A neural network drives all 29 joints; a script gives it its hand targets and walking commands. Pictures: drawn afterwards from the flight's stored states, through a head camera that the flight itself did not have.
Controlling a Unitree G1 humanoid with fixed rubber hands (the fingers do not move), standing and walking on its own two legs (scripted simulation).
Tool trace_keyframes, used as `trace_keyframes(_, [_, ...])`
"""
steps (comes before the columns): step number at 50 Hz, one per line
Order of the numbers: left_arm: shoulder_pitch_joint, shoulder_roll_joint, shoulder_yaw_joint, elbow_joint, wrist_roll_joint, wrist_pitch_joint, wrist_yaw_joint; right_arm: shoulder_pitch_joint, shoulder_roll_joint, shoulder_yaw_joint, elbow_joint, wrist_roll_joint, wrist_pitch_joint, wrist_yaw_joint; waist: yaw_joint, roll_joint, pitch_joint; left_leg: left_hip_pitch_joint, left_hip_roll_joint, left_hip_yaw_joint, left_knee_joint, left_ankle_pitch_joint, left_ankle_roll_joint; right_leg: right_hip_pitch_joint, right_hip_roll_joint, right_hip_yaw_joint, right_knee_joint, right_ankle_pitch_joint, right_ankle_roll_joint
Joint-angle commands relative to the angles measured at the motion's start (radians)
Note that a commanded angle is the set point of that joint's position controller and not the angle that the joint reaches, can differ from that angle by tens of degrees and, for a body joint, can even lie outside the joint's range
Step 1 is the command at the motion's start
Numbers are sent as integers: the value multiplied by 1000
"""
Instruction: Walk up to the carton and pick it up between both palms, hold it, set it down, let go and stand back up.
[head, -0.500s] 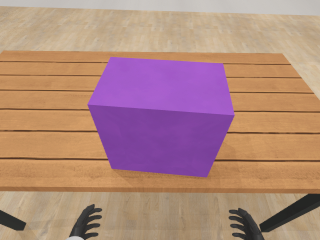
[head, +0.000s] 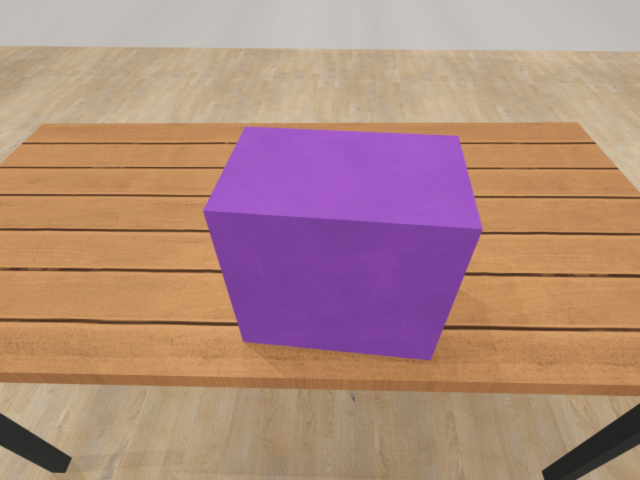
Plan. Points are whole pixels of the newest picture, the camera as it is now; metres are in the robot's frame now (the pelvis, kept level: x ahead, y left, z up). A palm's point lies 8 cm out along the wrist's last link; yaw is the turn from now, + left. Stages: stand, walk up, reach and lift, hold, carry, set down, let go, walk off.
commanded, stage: stand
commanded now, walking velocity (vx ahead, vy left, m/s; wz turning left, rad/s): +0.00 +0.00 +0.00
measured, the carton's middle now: (341, 247) +0.41 -0.01 +0.07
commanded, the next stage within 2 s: none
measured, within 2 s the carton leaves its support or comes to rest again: neither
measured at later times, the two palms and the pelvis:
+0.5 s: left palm out of the picture -0.06 +0.25 -0.13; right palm out of the picture -0.04 -0.23 -0.13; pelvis -0.04 +0.01 +0.00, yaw +0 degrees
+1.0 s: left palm out of the picture -0.08 +0.23 -0.14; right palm out of the picture -0.07 -0.24 -0.14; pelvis -0.05 +0.00 +0.00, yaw -1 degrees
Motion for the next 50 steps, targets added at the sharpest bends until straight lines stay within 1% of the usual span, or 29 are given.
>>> trace_keyframes(1, [-10,143,27,-92,-3,-36,10,7,-141,-33,-92,1,-29,-7,-4,-25,12,-64,96,-119,-107,211,14,12,-83,97,-76,249,-31])
trace_keyframes(7, [44,151,16,-27,-4,-28,15,52,-141,-22,-51,3,-20,-11,2,-10,66,-118,91,-129,-143,94,14,-8,-80,99,-89,139,-22])
trace_keyframes(12, [72,144,4,28,-5,-22,18,77,-143,-17,-18,6,-17,-13,4,-20,101,-164,92,-142,-175,3,15,-19,-75,99,-93,71,-14])
trace_keyframes(15, [89,134,-1,59,-5,-20,19,82,-142,-14,1,6,-15,-15,4,-3,117,-194,92,-149,-195,-64,15,-28,-71,96,-92,39,-11])
trace_keyframes(18, [106,126,-5,84,-5,-17,20,87,-141,-12,18,6,-11,-17,3,-4,139,-224,94,-160,-211,-126,16,-41,-67,98,-93,7,-7])
trace_keyframes(22, [120,117,-9,116,-5,-18,22,91,-137,-10,40,7,-8,-19,3,-14,130,-230,93,-164,-216,-153,17,-50,-63,99,-91,-9,-4])
trace_keyframes(25, [130,108,-10,132,-4,-16,23,94,-135,-10,53,7,-6,-21,-1,-9,134,-236,94,-163,-217,-176,17,-65,-59,101,-89,-25,-2])
trace_keyframes(26, [136,97,-10,146,-4,-15,24,95,-115,-8,59,10,-5,-21,-1,-27,131,-236,103,-167,-230,-196,14,-65,-61,89,-86,-53,-4])
trace_keyframes(28, [147,88,-10,158,-3,-14,26,88,-122,-11,65,10,-1,-23,2,-12,146,-250,102,-167,-234,-216,12,-77,-58,92,-87,-67,-3])
trace_keyframes(42, [157,79,-1,203,-9,-9,32,112,-89,-9,114,6,9,-30,-7,-37,146,-211,88,-137,-179,-175,6,-152,-67,125,-122,-131,-13])
trace_keyframes(50, [141,73,1,211,-13,-6,35,120,-72,-4,131,5,9,-34,-6,-42,135,-188,87,-125,-157,-129,1,-160,-73,136,-131,-125,-19])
